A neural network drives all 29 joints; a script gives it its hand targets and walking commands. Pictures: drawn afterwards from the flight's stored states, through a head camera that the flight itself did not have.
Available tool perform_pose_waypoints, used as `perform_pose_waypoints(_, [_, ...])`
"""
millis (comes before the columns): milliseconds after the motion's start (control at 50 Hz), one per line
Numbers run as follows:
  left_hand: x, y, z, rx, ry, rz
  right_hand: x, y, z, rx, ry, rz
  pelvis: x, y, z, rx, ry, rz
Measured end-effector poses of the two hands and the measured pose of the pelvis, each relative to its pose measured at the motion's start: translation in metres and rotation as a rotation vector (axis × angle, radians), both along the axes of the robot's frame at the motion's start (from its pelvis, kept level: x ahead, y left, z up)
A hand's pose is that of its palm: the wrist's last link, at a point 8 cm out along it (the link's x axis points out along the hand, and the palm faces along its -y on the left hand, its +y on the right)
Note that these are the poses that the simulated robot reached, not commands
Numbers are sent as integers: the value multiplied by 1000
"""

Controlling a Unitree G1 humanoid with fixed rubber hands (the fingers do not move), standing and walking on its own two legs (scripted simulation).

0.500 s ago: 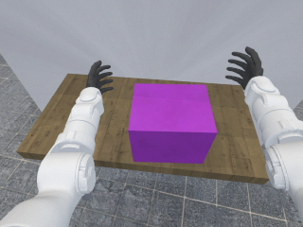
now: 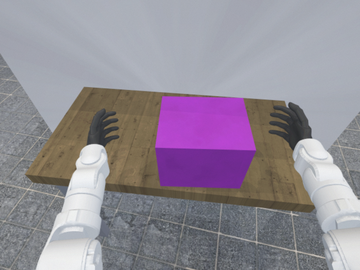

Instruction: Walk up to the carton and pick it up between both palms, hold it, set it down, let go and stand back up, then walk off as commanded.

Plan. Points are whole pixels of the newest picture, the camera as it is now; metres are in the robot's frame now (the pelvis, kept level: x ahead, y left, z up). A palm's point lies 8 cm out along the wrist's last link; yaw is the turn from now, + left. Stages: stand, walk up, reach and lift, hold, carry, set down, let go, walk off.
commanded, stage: set down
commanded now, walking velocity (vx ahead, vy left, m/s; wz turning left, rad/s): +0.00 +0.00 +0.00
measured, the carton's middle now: (201, 142) +0.46 +0.01 +0.00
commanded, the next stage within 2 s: let go in 1.82 s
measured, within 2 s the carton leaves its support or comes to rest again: neither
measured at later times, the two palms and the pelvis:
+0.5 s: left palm (92, 184) +0.29 +0.25 +0.03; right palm (301, 184) +0.32 -0.21 +0.04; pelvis +0.01 +0.00 +0.00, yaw +1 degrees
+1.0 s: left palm (91, 207) +0.25 +0.26 -0.01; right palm (295, 207) +0.28 -0.20 +0.01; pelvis +0.02 +0.00 +0.00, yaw +1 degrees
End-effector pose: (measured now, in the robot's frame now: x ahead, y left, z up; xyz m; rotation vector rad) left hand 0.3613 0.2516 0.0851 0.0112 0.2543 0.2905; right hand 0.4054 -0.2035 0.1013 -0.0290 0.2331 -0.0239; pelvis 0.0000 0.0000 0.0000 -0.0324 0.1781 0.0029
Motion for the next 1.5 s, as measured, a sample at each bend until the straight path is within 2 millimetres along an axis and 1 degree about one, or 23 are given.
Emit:
perform_pose_waypoints(140, [-22, 0, -14, 15, 27, -6, -21, -4, -14, -27, 0, 31, -2, -1, 1, 6, -24, 3])
perform_pose_waypoints(340, [-57, 5, -41, 29, 44, 7, -58, -7, -47, -17, 13, 51, 3, -2, 3, 15, -36, 8])
perform_pose_waypoints(500, [-75, 0, -54, 44, 44, -19, -84, -7, -59, 3, -3, 51, 7, -1, 3, 21, -55, 11])
perform_pose_waypoints(680, [-102, 2, -77, 35, 105, -7, -113, -9, -79, 0, 51, 34, 12, 0, 4, 25, -86, 14])
perform_pose_waypoints(760, [-108, 3, -84, 31, 129, -6, -119, -6, -85, -7, 72, 38, 13, 0, 4, 26, -92, 15])
perform_pose_waypoints(920, [-110, 3, -91, 28, 154, -12, -121, 1, -93, -28, 100, 54, 18, 3, 5, 29, -103, 18])
perform_pose_waypoints(1180, [-122, 0, -103, 22, 246, -8, -128, -5, -107, -56, 168, 59, 25, 0, 5, 33, -107, 18])
perform_pose_waypoints(1340, [-130, 0, -109, 17, 295, -9, -141, -9, -119, -76, 224, 55, 26, -1, 5, 35, -109, 18])
perform_pose_waypoints(1500, [-147, -1, -120, 3, 359, -13, -158, -6, -130, -88, 270, 53, 26, -1, 5, 35, -115, 18])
